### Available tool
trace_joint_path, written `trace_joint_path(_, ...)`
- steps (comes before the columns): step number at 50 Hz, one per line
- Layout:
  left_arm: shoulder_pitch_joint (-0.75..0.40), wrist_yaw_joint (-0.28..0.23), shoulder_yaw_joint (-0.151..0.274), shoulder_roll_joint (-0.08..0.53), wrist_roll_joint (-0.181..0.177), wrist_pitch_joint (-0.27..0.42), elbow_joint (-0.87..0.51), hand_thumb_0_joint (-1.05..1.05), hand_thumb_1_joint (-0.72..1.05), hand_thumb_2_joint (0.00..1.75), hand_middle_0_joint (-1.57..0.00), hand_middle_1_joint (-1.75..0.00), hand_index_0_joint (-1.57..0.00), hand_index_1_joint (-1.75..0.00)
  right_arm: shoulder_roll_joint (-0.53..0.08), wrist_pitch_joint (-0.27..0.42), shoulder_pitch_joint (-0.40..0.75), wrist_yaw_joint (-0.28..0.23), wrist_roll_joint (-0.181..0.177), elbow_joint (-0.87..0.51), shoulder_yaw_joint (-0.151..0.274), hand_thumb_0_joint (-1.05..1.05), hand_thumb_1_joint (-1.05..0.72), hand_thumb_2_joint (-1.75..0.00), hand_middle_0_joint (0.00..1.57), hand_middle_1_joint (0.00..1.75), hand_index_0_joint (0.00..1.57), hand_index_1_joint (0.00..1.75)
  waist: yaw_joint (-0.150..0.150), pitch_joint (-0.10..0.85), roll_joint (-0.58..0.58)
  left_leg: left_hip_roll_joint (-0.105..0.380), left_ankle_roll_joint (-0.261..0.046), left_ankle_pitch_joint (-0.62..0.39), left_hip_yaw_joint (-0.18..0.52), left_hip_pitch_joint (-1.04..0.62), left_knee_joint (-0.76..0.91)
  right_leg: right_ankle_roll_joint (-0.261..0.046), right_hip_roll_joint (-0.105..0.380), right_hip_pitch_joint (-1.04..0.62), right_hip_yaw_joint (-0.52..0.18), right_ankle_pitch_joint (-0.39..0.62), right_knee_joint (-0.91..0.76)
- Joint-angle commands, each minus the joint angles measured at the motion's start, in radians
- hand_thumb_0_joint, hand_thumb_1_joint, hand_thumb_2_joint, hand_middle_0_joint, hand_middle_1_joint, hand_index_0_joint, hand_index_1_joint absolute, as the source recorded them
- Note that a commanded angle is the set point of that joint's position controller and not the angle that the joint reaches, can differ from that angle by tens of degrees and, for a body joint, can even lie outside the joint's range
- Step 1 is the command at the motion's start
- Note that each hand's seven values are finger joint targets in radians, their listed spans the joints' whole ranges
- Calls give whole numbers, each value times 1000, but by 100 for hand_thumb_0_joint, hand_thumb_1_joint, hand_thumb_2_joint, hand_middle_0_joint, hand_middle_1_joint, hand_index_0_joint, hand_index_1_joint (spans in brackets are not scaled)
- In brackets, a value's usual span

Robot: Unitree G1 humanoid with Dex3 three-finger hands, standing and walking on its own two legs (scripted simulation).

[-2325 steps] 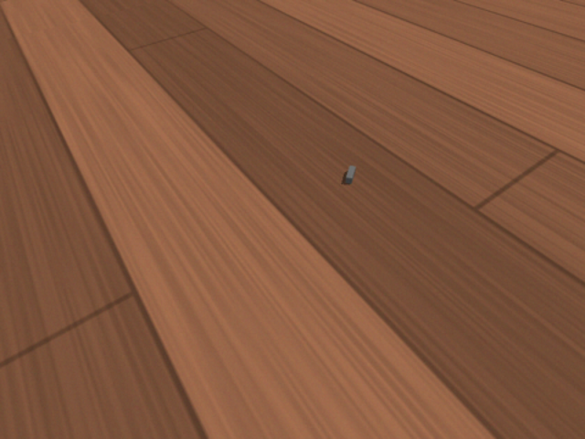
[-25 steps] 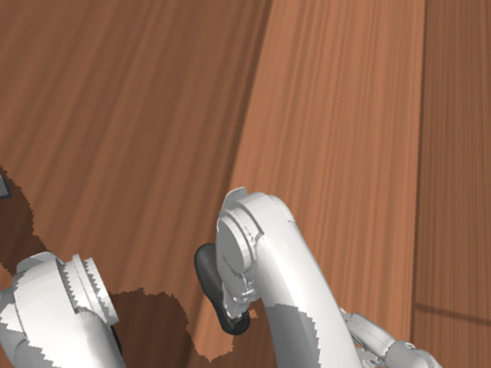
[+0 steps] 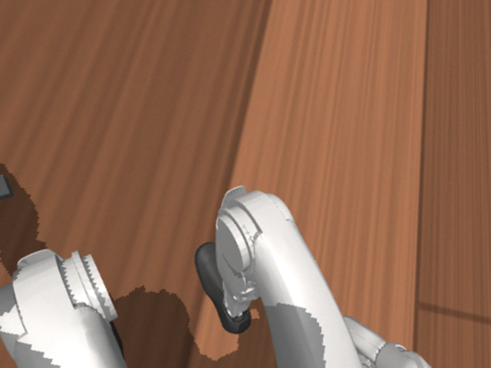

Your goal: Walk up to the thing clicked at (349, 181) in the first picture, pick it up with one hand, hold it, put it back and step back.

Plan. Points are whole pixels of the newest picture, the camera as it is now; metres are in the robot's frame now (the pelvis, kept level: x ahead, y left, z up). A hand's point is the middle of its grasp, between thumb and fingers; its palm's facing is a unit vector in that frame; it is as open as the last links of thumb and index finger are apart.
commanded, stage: close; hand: left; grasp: from above
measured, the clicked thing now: out of the picture +0.42 +0.28 -0.29
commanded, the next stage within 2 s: settle in 0.34 s
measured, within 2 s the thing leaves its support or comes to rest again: leaves its support in 0.78 s
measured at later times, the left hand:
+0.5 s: hand out of the picture +0.42 +0.29 -0.26, palm faces -0.42 -0.14 -0.90, open 7.0 cm
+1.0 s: hand out of the picture +0.42 +0.32 -0.19, palm faces -0.37 -0.10 -0.92, open 6.4 cm
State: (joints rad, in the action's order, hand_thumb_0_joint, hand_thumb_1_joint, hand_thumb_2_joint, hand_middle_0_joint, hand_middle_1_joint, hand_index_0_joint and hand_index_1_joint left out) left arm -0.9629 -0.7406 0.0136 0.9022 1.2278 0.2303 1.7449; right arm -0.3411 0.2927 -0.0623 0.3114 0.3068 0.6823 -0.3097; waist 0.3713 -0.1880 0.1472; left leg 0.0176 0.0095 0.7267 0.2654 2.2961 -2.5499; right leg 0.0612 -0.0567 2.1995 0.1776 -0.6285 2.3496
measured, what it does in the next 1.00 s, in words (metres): stands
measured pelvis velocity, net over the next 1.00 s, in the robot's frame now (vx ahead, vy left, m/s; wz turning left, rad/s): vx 0.01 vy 0.00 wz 0.05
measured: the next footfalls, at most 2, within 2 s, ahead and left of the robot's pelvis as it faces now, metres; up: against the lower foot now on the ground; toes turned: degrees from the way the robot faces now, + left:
none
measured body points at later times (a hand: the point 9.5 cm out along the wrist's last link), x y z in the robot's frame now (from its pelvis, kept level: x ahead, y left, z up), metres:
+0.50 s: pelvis +0.00 +0.00 +0.00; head +0.27 +0.13 +0.34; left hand +0.44 +0.30 -0.21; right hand +0.07 -0.25 -0.06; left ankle +0.07 +0.13 -0.27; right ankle +0.13 -0.12 -0.27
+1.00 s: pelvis +0.01 +0.00 +0.01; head +0.23 +0.11 +0.38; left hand +0.43 +0.32 -0.14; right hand +0.08 -0.26 -0.08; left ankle +0.07 +0.13 -0.27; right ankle +0.13 -0.12 -0.27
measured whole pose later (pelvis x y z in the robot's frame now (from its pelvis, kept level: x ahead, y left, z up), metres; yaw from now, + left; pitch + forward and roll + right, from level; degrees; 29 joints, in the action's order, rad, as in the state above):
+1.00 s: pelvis +0.01 +0.00 +0.01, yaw +3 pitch +31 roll -12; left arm -0.83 -0.60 0.08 0.72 1.24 0.16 1.47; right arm -0.31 0.20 -0.16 0.30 0.21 0.76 -0.12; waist 0.28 0.03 0.02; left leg 0.01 0.01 0.73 0.20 2.34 -2.50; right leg 0.04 -0.03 2.25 0.13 -0.67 2.36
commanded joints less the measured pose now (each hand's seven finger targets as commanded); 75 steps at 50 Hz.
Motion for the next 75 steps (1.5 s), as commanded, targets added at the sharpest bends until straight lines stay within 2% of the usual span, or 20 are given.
trace_joint_path(1, -216, -24, 11, 123, 4, 9, -62, 0, 34, 41, -71, -50, -73, -47, -334, 3, -184, -9, -1, 18, 105, 0, -89, -90, 20, 30, 20, 30, 72, 604, -459, 23, -7, -158, -98, -410, 283, -75, -45, -360, 100, 190, -215)
trace_joint_path(15, -180, 6, 34, 131, 6, -31, -14, 0, 50, 23, -82, -37, -86, -33, -343, -2, -184, 4, -10, -4, 114, 0, -89, -90, 20, 30, 20, 30, 59, 589, -471, 20, -2, -186, -86, -422, 298, -75, -37, -329, 108, 212, -182)
trace_joint_path(16, -204, 12, 14, 123, 7, -31, -27, 0, 50, 24, -84, -35, -87, -32, -340, 1, -173, 7, -12, -11, 110, 0, -89, -90, 20, 30, 20, 30, 70, 573, -444, 21, -7, -175, -90, -406, 280, -70, -33, -320, 106, 212, -184)
trace_joint_path(25, -152, 30, 57, 140, -7, -24, -34, 0, 56, 30, -93, -40, -96, -36, -337, -14, -208, 0, -17, -11, 123, 0, -91, -90, 20, 30, 20, 30, 37, 602, -465, 14, -9, -171, -106, -397, 296, -77, -37, -342, 98, 193, -191)
trace_joint_path(27, -143, 36, 73, 152, -13, -24, -63, 0, 57, 32, -96, -37, -98, -35, -334, -20, -197, -7, -22, -5, 132, 0, -91, -90, 20, 30, 20, 30, 15, 632, -480, 17, -7, -171, -103, -407, 302, -79, -37, -343, 93, 187, -190)
trace_joint_path(32, -174, 47, 85, 155, -1, -21, -122, 0, 58, 27, -96, -34, -98, -32, -317, -33, -213, -11, -23, 1, 143, 0, -91, -90, 20, 30, 20, 30, 16, 675, -499, 15, -8, -182, -116, -411, 288, -82, -37, -355, 82, 202, -180)
trace_joint_path(33, -161, 42, 124, 189, 4, -16, -168, 0, 59, 27, -96, -35, -99, -32, -318, -40, -225, -16, -26, 6, 152, 0, -91, -90, 20, 30, 20, 30, -6, 718, -519, 12, -8, -202, -123, -428, 291, -83, -40, -377, 77, 214, -186)
trace_joint_path(37, -191, 42, 131, 164, 17, -8, -249, 0, 65, 25, -100, -34, -104, -30, -301, -46, -242, -9, -27, 29, 177, 0, -91, -90, 20, 30, 20, 30, 0, 753, -554, 9, -6, -232, -134, -448, 283, -87, -34, -356, 76, 240, -175)
trace_joint_path(41, -164, 56, 147, 140, 18, -13, -382, 0, 69, 25, -103, -32, -106, -29, -278, -61, -251, -17, -55, 46, 226, 0, -91, -90, 20, 30, 20, 30, -45, 838, -612, 6, 1, -240, -148, -498, 309, -99, -26, -334, 55, 229, -181)
trace_joint_path(43, -175, 72, 138, 110, 11, -19, -476, 0, 73, 25, -106, -30, -109, -27, -288, -68, -252, -17, -72, 56, 262, 0, -91, -90, 20, 30, 20, 30, -70, 901, -673, 3, 11, -249, -142, -561, 338, -107, -16, -277, 63, 227, -166)
trace_joint_path(45, -136, 93, 90, 19, 6, -39, -400, 0, 76, 24, -110, -28, -112, -26, -276, -72, -250, -13, -83, 64, 282, 0, -91, -90, 20, 30, 20, 30, -48, 827, -612, 3, 3, -203, -147, -501, 345, -105, -16, -236, 58, 194, -177)
trace_joint_path(47, -126, 108, 99, 22, 9, -65, -386, 0, 73, 25, -108, -26, -110, -25, -270, -87, -268, -22, -106, 76, 297, 0, -91, -90, 20, 30, 20, 30, -69, 816, -570, -2, -6, -198, -159, -469, 369, -104, -15, -233, 45, 192, -204)
trace_joint_path(50, -154, 157, 54, -42, -14, -93, -416, 0, 72, 23, -108, -26, -110, -24, -260, -108, -282, -33, -127, 80, 318, 0, -91, -90, 20, 30, 20, 30, -87, 842, -535, -9, -15, -194, -171, -457, 383, -105, -10, -227, 23, 175, -227)
trace_joint_path(52, -179, 196, -6, -118, -31, -97, -404, 0, 67, 19, -105, -24, -107, -22, -242, -111, -263, -37, -140, 66, 318, 0, -91, -90, 20, 30, 20, 30, -70, 806, -473, -11, -22, -183, -169, -434, 377, -105, -12, -208, 16, 160, -230)
trace_joint_path(53, -155, 203, 44, -56, -32, -100, -381, 0, 66, 20, -103, -26, -105, -24, -254, -119, -292, -45, -141, 85, 326, 0, -91, -90, 20, 30, 20, 30, -77, 800, -434, -16, -28, -184, -174, -408, 376, -102, -10, -235, 8, 157, -237)
trace_joint_path(59, -218, 282, 51, -43, -33, -71, -443, 0, 64, 22, -104, -26, -106, -24, -231, -148, -306, -81, -152, 72, 336, 0, -91, -91, 20, 30, 20, 30, -91, 824, -362, -32, -38, -179, -209, -386, 370, -97, 2, -311, -32, 123, -287)
trace_joint_path(60, -242, 297, 19, -78, -36, -62, -463, 0, 63, 20, -104, -25, -105, -23, -221, -148, -280, -87, -157, 52, 334, 0, -91, -91, 20, 30, 20, 30, -96, 827, -377, -35, -32, -156, -211, -394, 376, -106, 2, -300, -38, 85, -285)
trace_joint_path(62, -230, 296, 72, 4, -18, -48, -480, 0, 64, 19, -104, -25, -105, -23, -226, -162, -289, -106, -156, 61, 341, 0, -91, -91, 20, 30, 20, 30, -116, 858, -394, -37, -29, -151, -215, -413, 377, -109, 6, -308, -44, 67, -288)
trace_joint_path(70, -233, 287, 77, 0, -8, -35, -583, 0, 67, 24, -108, -21, -108, -21, -197, -192, -280, -149, -174, 40, 357, 0, -91, -90, 20, 30, 20, 30, -161, 994, -420, -39, -32, -192, -243, -481, 415, -105, 16, -356, -66, 120, -308)
trace_joint_path(75, -212, 298, 43, -61, -31, -71, -514, 0, 77, 22, -111, -27, -115, -24, -187, -204, -304, -160, -181, 51, 364, 0, -92, -91, 20, 30, 20, 30, -152, 952, -367, -39, -40, -203, -247, -476, 443, -102, 16, -363, -58, 151, -332)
